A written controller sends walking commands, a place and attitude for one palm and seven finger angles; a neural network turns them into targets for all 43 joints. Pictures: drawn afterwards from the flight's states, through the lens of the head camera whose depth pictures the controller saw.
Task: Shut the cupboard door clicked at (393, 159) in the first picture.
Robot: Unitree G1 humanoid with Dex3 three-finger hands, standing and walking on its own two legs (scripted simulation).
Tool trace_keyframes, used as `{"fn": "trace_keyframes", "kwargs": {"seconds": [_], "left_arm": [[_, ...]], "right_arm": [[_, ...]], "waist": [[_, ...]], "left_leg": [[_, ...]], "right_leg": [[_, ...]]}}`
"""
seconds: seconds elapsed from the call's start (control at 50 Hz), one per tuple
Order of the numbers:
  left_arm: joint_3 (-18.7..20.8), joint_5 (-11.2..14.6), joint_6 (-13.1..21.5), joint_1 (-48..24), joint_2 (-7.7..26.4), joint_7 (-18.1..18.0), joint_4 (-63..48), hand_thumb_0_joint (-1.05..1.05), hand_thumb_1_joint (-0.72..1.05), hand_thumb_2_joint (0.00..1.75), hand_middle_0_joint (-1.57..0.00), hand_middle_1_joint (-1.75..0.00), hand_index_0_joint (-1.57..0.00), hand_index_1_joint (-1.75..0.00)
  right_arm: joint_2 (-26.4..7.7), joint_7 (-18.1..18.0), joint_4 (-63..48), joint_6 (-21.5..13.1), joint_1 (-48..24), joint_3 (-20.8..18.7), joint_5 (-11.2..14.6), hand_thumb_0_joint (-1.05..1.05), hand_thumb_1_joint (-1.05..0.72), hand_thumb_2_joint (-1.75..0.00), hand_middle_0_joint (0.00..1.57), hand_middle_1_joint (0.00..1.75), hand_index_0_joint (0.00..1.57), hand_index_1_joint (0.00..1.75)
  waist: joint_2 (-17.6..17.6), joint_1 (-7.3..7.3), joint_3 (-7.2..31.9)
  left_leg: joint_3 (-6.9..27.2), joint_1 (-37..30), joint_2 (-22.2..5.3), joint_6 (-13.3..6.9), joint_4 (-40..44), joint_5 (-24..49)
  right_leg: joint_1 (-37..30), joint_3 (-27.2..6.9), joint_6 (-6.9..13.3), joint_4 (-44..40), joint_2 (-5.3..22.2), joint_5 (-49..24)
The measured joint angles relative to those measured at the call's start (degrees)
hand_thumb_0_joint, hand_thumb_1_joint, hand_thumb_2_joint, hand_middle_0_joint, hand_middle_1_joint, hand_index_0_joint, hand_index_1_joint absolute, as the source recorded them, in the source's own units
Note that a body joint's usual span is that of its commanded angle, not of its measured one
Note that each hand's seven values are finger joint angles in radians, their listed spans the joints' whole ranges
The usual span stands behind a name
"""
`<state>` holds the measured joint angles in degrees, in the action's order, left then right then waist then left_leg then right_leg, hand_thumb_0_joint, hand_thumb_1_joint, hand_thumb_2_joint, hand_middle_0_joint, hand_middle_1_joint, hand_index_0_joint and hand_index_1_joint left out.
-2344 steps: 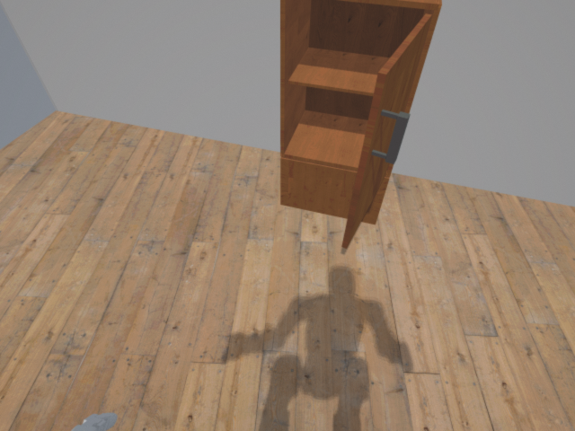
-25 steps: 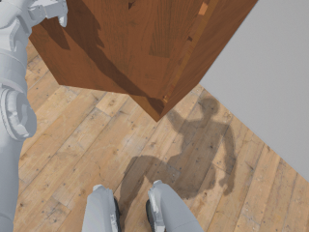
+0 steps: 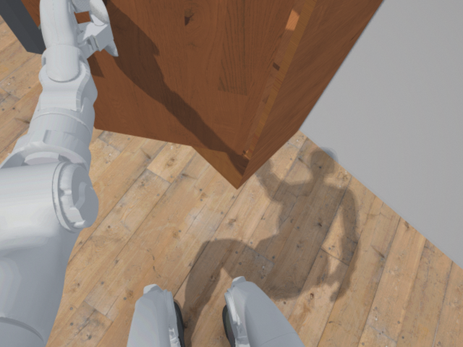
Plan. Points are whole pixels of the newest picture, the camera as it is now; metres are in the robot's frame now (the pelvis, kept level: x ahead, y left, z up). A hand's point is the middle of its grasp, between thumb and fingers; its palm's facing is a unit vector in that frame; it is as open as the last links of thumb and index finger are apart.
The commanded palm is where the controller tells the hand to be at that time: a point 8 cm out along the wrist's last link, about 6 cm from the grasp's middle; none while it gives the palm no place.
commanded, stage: pull the fist back off the door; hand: left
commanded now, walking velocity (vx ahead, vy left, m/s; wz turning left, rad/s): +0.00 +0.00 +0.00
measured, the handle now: (19, 1) +0.66 +0.21 +0.10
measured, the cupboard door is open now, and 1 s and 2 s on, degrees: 36 36 36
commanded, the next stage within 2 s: draw the hand back to the body in 0.50 s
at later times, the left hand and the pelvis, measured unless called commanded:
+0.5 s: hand (105, 70) +0.52 +0.10 +0.10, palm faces +0.05 -1.00 -0.03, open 3.1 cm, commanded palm +0.51 +0.13 +0.10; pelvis +0.02 +0.00 +0.03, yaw +2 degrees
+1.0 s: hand (19, 114) +0.42 +0.17 +0.16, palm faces +0.10 -1.00 -0.01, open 3.1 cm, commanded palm +0.38 +0.20 +0.17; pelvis +0.02 +0.00 +0.07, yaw +3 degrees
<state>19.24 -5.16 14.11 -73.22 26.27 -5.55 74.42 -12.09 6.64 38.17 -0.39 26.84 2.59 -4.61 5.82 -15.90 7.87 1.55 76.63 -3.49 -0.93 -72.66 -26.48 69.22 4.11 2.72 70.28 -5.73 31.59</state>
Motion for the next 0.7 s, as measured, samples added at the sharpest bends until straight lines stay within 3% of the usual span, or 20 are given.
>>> {"fn": "trace_keyframes", "kwargs": {"seconds": [0.08, 0.16, 0.26, 0.4, 0.5, 0.58, 0.66, 0.7], "left_arm": [[2.27, 2.93, 0.42, 3.18, -1.46, 1.14, 1.09, 0.01, 0.89, 0.90, -1.30, -1.50, -1.30, -1.50], [1.50, 3.50, 4.87, 7.56, -3.54, 0.54, -1.39, 0.02, 0.90, 0.90, -1.30, -1.50, -1.30, -1.50], [-1.51, 3.88, 7.36, 12.37, -5.99, 1.29, -3.00, 0.01, 0.90, 0.90, -1.30, -1.50, -1.30, -1.50], [-5.32, 6.93, 9.70, 20.44, -12.01, 0.81, -9.95, 0.02, 0.90, 0.90, -1.30, -1.50, -1.30, -1.50], [-8.51, 5.54, 12.90, 22.32, -14.55, -1.01, -12.77, 0.02, 0.90, 0.90, -1.30, -1.50, -1.30, -1.50], [-9.32, 4.05, 11.43, 18.90, -14.43, -1.89, -7.80, 0.02, 0.90, 0.90, -1.30, -1.50, -1.31, -1.50], [-6.05, 5.15, 9.05, 16.27, -13.34, -1.96, -3.63, 0.02, 0.90, 0.90, -1.30, -1.50, -1.31, -1.50], [-3.69, 5.85, 9.48, 17.87, -12.98, -1.21, -5.69, 0.02, 0.90, 0.90, -1.30, -1.50, -1.30, -1.50]], "right_arm": [[-0.49, -0.53, -0.37, 0.44, 1.41, 0.08, 0.61, 0.01, -0.91, -0.90, 0.20, 0.30, 0.20, 0.30], [-1.26, -0.29, -0.49, 0.30, 2.14, -0.99, 0.50, 0.01, -0.91, -0.90, 0.20, 0.30, 0.20, 0.30], [-2.32, -0.14, -0.51, 1.44, 1.11, -2.38, 0.96, 0.01, -0.91, -0.90, 0.20, 0.30, 0.20, 0.30], [-3.23, -0.89, -0.82, 1.94, -2.53, -4.32, 1.59, 0.01, -0.91, -0.90, 0.20, 0.30, 0.20, 0.30], [-3.24, -1.18, -0.29, 1.75, -5.68, -5.01, 1.66, 0.01, -0.91, -0.90, 0.20, 0.30, 0.20, 0.30], [-2.72, -1.39, -0.09, 2.61, -7.88, -4.29, 1.81, 0.01, -0.91, -0.90, 0.20, 0.30, 0.20, 0.30], [-1.75, -1.81, -1.05, 3.04, -8.58, -3.04, 1.93, 0.00, -0.91, -0.90, 0.20, 0.30, 0.20, 0.30], [-1.30, -1.96, -1.76, 3.17, -7.99, -2.75, 2.04, 0.00, -0.91, -0.90, 0.20, 0.30, 0.20, 0.30]], "waist": [[0.09, 0.80, 0.66], [-0.39, 1.89, 1.43], [-1.54, 3.39, 1.60], [-2.83, 5.66, 0.82], [-2.84, 6.79, 1.18], [-2.56, 6.73, 1.61], [-2.57, 5.85, 1.62], [-2.66, 5.92, 1.62]], "left_leg": [[-0.66, -4.10, -0.11, 0.07, 2.87, 0.17], [-1.13, -7.07, 0.09, 0.17, 4.60, 0.04], [-1.22, -9.65, 0.68, 0.19, 5.76, -0.10], [-0.92, -12.10, 1.44, 0.18, 6.98, 0.17], [-0.86, -13.21, 1.86, 0.11, 6.88, 0.01], [-0.89, -13.60, 2.12, 0.01, 6.68, 0.08], [-1.21, -13.57, 2.01, 0.02, 6.97, 0.57], [-1.75, -13.94, 1.74, 0.07, 7.40, 0.79]], "right_leg": [[-3.80, -0.79, 0.01, -2.81, -0.11, -0.44], [-6.56, -1.31, 0.08, -4.28, 0.09, -0.29], [-9.12, -1.39, 0.07, -5.12, 0.62, 0.15], [-11.82, -1.08, -0.01, -6.27, 1.28, 0.20], [-13.00, -0.99, -0.12, -6.03, 1.67, 0.57], [-13.32, -0.96, -0.20, -5.52, 1.94, 0.75], [-12.95, -1.27, -0.16, -5.37, 1.90, 0.36], [-12.93, -1.83, -0.12, -5.51, 1.70, 0.04]]}}
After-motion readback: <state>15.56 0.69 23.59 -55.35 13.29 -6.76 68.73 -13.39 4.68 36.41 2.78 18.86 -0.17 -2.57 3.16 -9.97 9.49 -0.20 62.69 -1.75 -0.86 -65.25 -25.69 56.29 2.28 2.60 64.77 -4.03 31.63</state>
